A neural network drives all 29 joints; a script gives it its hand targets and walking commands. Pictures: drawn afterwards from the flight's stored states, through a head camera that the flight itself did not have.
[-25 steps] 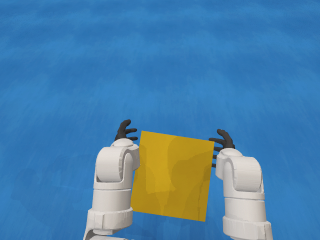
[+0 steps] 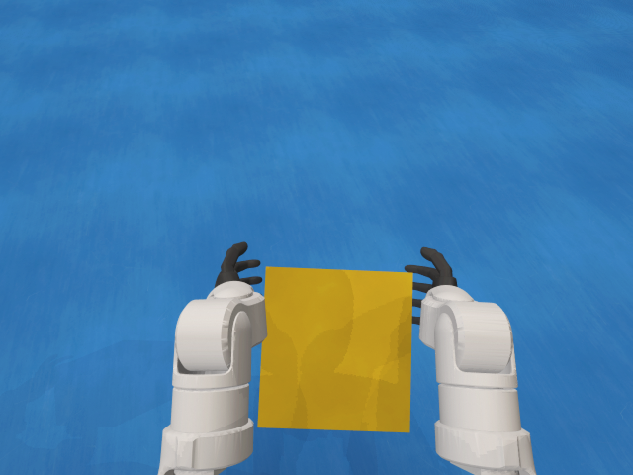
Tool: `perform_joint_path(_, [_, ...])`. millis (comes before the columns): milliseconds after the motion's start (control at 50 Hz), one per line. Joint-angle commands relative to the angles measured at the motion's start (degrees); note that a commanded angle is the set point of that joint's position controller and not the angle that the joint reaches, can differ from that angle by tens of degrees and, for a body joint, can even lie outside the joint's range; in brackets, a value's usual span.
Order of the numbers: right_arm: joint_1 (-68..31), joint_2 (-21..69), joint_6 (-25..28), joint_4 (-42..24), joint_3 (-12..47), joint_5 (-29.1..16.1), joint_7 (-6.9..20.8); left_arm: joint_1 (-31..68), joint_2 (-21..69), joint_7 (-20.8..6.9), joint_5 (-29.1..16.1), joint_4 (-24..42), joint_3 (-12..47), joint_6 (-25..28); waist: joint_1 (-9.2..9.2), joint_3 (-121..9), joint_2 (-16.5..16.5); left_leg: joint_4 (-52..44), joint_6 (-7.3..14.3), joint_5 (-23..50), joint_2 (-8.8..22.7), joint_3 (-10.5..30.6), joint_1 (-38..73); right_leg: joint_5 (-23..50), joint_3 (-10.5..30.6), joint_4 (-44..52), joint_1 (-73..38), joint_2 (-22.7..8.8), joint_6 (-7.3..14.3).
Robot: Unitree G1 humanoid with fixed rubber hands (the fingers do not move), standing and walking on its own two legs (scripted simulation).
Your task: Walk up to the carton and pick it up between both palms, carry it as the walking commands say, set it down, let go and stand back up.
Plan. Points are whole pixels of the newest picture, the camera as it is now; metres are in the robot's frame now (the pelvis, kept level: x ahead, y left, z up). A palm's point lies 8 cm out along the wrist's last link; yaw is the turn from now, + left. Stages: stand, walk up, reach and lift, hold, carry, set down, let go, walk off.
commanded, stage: carry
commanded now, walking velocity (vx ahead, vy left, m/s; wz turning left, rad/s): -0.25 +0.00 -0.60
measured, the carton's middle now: (329, 329) +0.34 +0.03 -0.05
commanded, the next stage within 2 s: none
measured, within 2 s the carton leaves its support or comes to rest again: neither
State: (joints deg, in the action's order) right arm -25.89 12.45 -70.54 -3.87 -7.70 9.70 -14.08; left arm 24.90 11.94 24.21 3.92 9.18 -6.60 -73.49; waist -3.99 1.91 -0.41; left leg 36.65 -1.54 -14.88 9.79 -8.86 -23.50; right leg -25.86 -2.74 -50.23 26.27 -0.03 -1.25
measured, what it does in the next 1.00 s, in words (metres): walks backwards, turning right: right foot, then left foot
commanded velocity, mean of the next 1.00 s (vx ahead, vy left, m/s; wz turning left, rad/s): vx -0.25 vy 0.00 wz -0.60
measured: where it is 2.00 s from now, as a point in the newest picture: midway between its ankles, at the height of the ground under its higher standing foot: outside the picture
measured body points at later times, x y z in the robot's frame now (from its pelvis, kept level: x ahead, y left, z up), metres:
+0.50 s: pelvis -0.19 +0.01 +0.00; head -0.14 +0.01 +0.45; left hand +0.15 +0.04 +0.06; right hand +0.09 -0.20 +0.07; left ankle -0.15 +0.12 -0.73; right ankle -0.15 -0.11 -0.67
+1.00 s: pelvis -0.37 +0.06 -0.01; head -0.31 +0.05 +0.44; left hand -0.03 -0.04 +0.06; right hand -0.19 -0.24 +0.07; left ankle -0.31 +0.16 -0.73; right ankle -0.32 -0.12 -0.72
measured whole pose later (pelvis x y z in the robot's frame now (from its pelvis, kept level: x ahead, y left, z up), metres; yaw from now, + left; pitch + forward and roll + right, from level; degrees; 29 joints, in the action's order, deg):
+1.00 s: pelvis -0.37 +0.06 -0.01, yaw -34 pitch +4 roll +2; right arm -25.3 12.2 -71.4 -8.9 -7.5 5.3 -20.7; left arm 25.5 12.3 14.1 10.8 8.7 -6.0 -70.8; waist 3.8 2.6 4.3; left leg 34.7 -0.4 -18.8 0.4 -5.8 -20.1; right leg -5.0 7.0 -31.2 32.4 1.3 -2.5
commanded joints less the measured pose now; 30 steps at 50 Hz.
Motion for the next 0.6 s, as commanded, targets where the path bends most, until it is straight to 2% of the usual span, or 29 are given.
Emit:
perform_joint_path(0, [-25.7,57.2,1.5,-4.6,29.2,-22.1,18.2,29.8,59.3,-30.9,-25.4,-3.3,34.8,1.0,4.82,-26.7,-11.9,-1.2,6.9,35.9,10.1,4.5,20.7,3.4,-2.5,18.1,-5.0,0.7,0.1])
perform_joint_path(20, [-25.2,56.9,1.3,-3.4,28.8,-21.7,18.1,28.8,59.6,-31.1,-24.9,-5.3,34.0,0.8,4.57,-26.4,-7.2,2.3,3.7,30.0,8.0,3.1,16.2,9.8,0.6,26.5,-10.0,-2.2,0.2])
perform_joint_path(40, [-24.8,56.6,1.3,-2.4,28.8,-21.4,18.2,26.5,60.2,-31.4,-24.3,-7.7,32.9,0.6,3.91,-25.5,0.5,7.0,-0.6,11.3,5.8,3.5,5.3,23.8,9.0,29.2,-17.1,-9.6,1.2])
perform_joint_path(60, [-28.1,58.6,1.2,-4.4,31.4,-23.0,18.8,25.8,61.4,-31.4,-23.1,-10.4,31.3,1.5,2.99,-25.7,23.1,14.1,-4.6,-18.3,-4.8,-1.3,-12.8,57.9,29.8,24.3,-23.9,-24.4,9.6])
perform_joint_path(80, [-31.5,60.6,1.1,-4.7,33.1,-23.9,18.6,27.7,61.8,-31.7,-22.8,-9.5,29.9,2.0,3.42,-25.8,20.0,25.2,-4.0,-23.6,-4.1,6.2,-13.7,72.2,26.8,20.5,-23.8,-22.4,11.0])
perform_joint_path(100, [-32.0,61.8,1.3,-5.4,34.0,-25.1,18.9,28.0,62.3,-31.6,-22.5,-8.9,30.0,2.4,3.56,-27.5,15.3,28.8,-3.4,-20.7,-4.5,8.5,-13.6,69.9,21.9,20.0,-24.7,-20.0,9.5])
perform_joint_path(120, [-33.0,62.1,1.5,-7.0,34.6,-26.6,19.0,27.8,62.0,-31.5,-22.0,-7.4,29.6,2.9,3.83,-27.6,11.2,30.9,-3.5,-16.8,-4.7,9.2,-12.8,64.3,17.4,19.7,-23.6,-17.4,8.0])
perform_joint_path(160, [-35.6,62.2,1.7,-9.9,35.7,-29.6,19.6,29.6,61.6,-30.6,-21.0,-3.3,29.0,3.7,3.93,-28.2,10.8,28.9,-3.8,-11.2,-5.0,8.6,-11.5,52.7,12.5,20.2,-21.9,-13.1,6.9])
perform_joint_path(180, [-36.5,61.6,1.4,-10.5,36.0,-30.4,19.6,29.6,60.9,-30.1,-20.2,-1.8,28.6,3.9,3.72,-28.1,10.8,26.5,-4.0,-10.2,-5.6,7.8,-10.2,47.9,12.8,21.1,-20.9,-12.7,7.1])
perform_joint_path(220, [-35.5,61.0,0.6,-9.1,36.3,-31.2,19.7,28.2,59.3,-29.2,-19.0,-0.1,28.3,4.1,3.17,-28.4,11.0,21.4,-3.8,-10.8,-6.7,7.1,-7.9,40.6,16.2,23.2,-20.3,-13.4,7.8])
perform_joint_path(280, [-30.3,61.5,-0.5,-5.2,35.8,-30.8,20.0,26.2,57.4,-28.5,-18.0,2.0,29.4,4.0,2.66,-29.5,11.3,11.0,-1.9,-12.2,-8.9,6.5,-1.4,32.2,19.8,26.7,-19.1,-13.6,7.2])
perform_joint_path(320, [-27.9,62.1,-0.8,-4.0,35.8,-30.5,20.3,25.8,57.0,-28.3,-17.8,3.1,31.0,3.9,2.61,-30.3,11.7,2.0,-0.6,-14.1,-10.3,5.4,4.7,29.8,20.6,28.2,-17.7,-12.6,6.4])
perform_joint_path(340, [-26.6,62.5,-0.8,-3.5,35.8,-30.2,20.4,25.7,56.9,-28.4,-17.8,3.5,31.9,3.9,2.82,-30.6,12.0,-4.8,0.1,-12.8,-10.2,4.3,9.5,29.4,19.6,28.4,-15.7,-11.3,4.7])
perform_joint_path(360, [-25.3,63.0,-0.8,-3.1,35.8,-29.8,20.5,25.7,57.1,-28.5,-18.1,3.6,32.7,3.8,3.55,-30.6,11.0,-13.7,0.9,-7.3,-8.3,3.5,17.9,27.7,16.8,28.2,-10.5,-8.9,1.3])
perform_joint_path(380, [-23.8,63.5,-0.4,-3.0,36.0,-29.4,20.6,24.8,57.6,-28.8,-18.4,4.2,33.8,3.8,4.14,-29.7,5.5,-17.3,3.5,-6.3,-1.7,9.2,25.7,23.3,12.4,26.5,-1.3,-4.3,-3.5])
perform_joint_path(400, [-23.2,64.2,0.7,-2.8,35.0,-28.5,20.6,26.4,58.7,-29.3,-19.7,5.9,35.9,3.5,4.73,-27.5,-17.0,-17.8,11.5,2.7,15.1,26.8,18.3,1.6,4.5,6.9,5.0,2.2,-3.3])
perform_joint_path(420, [-26.0,63.7,0.9,-6.5,35.5,-28.9,21.0,29.8,60.9,-29.0,-20.8,7.4,37.2,3.8,3.91,-24.9,-18.8,-15.9,16.4,24.2,22.3,24.8,15.1,-7.7,0.9,-10.9,9.5,2.1,-2.3])
perform_joint_path(440, [-27.5,62.8,0.5,-7.5,35.2,-28.3,21.1,31.7,62.0,-29.2,-22.1,6.5,36.8,3.6,3.82,-24.8,-11.2,-13.3,16.1,34.9,19.1,17.1,13.5,-5.9,2.6,-19.4,6.2,0.8,-1.3])
perform_joint_path(460, [-28.0,61.7,0.5,-7.6,34.8,-27.7,21.0,32.7,62.2,-29.7,-23.7,6.4,37.7,3.6,3.9,-24.6,-6.5,-10.1,13.0,39.3,14.5,9.3,12.4,-0.8,3.2,-21.6,4.1,-0.3,-0.5])
perform_joint_path(480, [-28.0,60.9,0.7,-7.6,33.8,-27.3,20.8,33.0,61.6,-29.8,-24.4,6.3,38.0,3.6,3.49,-24.6,-8.2,-7.2,10.0,41.0,11.6,4.6,13.8,2.5,3.1,-17.9,3.7,-1.1,0.0])
perform_joint_path(500, [-28.8,60.2,1.0,-7.7,32.6,-26.6,20.4,33.3,61.1,-29.8,-24.8,5.5,38.1,3.4,3.36,-24.8,-9.5,-5.4,8.1,41.7,9.3,1.5,16.1,2.9,1.8,-11.4,3.1,-0.9,-0.2])
perform_joint_path(520, [-28.2,59.7,1.1,-7.3,31.1,-25.5,20.0,34.0,60.5,-29.8,-25.4,4.8,38.1,2.9,4.07,-25.6,-10.8,-4.6,7.4,41.8,8.7,1.1,18.8,2.0,0.1,-5.3,1.9,-0.1,-0.4])
perform_joint_path(580, [-26.4,58.2,1.0,-6.4,29.7,-22.4,18.9,33.0,60.0,-30.3,-25.5,0.5,36.8,1.2,5.42,-26.4,-14.0,-4.4,8.5,40.4,11.5,4.7,23.4,-1.5,-2.7,7.0,-0.9,0.9,-0.3])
